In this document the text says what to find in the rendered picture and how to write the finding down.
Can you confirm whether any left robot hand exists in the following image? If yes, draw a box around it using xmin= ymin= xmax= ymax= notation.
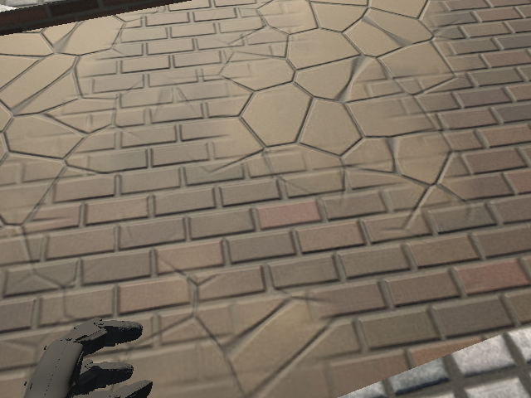
xmin=24 ymin=317 xmax=153 ymax=398

